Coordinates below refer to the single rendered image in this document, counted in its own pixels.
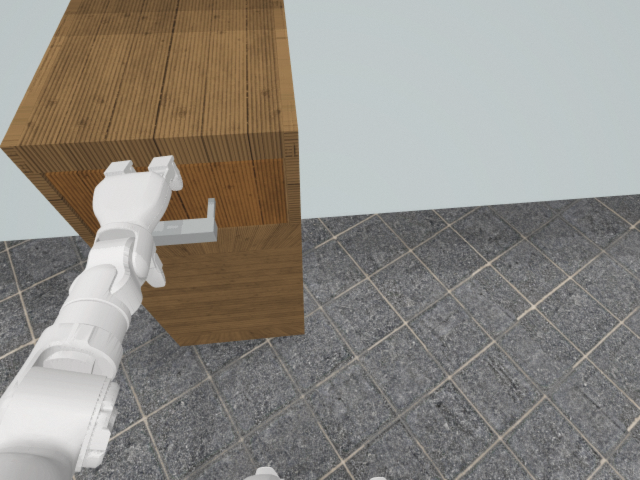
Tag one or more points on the left robot hand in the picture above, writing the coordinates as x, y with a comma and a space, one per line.
140, 198

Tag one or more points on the left robot forearm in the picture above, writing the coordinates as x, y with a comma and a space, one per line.
88, 333

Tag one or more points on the handle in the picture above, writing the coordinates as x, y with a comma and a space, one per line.
187, 231

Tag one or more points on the drawer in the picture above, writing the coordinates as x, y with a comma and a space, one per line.
247, 193

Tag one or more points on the cabinet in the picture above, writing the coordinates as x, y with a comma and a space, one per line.
205, 81

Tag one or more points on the left robot shin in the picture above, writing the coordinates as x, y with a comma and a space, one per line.
266, 470

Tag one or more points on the robot left upper arm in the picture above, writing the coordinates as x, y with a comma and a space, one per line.
57, 422

